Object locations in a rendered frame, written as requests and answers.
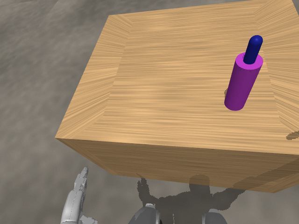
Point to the left robot hand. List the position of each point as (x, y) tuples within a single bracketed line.
[(73, 207)]

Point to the bottle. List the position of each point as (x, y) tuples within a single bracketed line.
[(246, 68)]

